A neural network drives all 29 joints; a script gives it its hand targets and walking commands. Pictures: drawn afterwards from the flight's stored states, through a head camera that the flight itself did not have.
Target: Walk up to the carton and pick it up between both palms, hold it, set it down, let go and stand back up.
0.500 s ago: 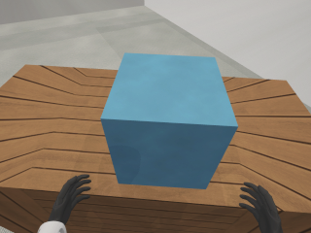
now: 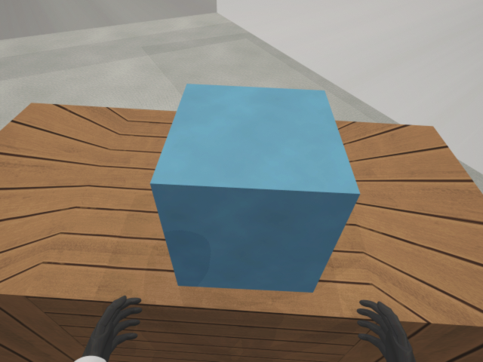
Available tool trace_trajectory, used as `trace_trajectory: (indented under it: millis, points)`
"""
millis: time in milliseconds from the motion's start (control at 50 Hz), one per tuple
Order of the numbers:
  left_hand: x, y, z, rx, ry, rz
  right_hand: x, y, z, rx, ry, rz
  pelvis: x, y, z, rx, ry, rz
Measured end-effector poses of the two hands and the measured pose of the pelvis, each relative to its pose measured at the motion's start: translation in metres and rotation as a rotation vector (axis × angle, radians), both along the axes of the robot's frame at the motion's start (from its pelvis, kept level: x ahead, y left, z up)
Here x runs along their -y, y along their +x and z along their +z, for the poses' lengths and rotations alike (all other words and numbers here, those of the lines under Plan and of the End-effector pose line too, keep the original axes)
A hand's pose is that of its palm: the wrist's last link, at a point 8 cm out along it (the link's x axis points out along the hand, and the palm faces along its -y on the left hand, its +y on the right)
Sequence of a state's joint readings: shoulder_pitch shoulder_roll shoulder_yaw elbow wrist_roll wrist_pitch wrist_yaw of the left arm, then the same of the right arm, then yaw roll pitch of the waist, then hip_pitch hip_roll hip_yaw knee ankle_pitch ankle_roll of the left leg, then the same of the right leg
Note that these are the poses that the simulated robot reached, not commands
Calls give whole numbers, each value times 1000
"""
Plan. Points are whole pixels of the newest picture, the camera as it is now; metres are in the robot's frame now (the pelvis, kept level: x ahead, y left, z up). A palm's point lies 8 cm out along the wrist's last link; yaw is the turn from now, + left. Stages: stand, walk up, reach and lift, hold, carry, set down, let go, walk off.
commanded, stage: set down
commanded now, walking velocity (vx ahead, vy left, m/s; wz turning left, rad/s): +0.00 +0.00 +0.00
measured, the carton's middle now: (250, 189) +0.44 +0.02 +0.06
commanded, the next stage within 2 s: let go in 0.46 s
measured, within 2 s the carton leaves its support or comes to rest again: neither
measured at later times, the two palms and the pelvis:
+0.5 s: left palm out of the picture +0.15 +0.22 -0.09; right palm (399, 358) +0.18 -0.23 -0.03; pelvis -0.01 +0.01 +0.00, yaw -1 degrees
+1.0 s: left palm out of the picture +0.15 +0.21 -0.08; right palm out of the picture +0.17 -0.23 -0.03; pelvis -0.02 +0.00 +0.00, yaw -1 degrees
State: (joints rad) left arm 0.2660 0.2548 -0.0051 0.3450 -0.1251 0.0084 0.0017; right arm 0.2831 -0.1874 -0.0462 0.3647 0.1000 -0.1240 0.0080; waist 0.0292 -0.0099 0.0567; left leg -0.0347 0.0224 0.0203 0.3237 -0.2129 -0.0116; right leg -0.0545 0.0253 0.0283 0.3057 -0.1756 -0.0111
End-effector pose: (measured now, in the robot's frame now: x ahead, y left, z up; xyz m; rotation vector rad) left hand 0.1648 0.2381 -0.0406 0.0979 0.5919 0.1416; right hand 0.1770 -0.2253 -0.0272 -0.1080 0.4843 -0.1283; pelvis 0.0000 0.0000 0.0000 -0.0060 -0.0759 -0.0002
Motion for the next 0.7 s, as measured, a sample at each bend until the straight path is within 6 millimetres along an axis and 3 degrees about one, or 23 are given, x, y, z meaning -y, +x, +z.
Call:
trace_trajectory:
  millis: [500, 700]
  points:
    - [20, -11, -45, -237, 33, -54, 1, 1, 1, -6, -80, 65, -7, -9, -2, 55, -2, -17]
    - [29, -10, -47, -231, 46, -96, 1, -2, -1, 11, -86, 55, -8, -16, -4, 81, 5, -26]
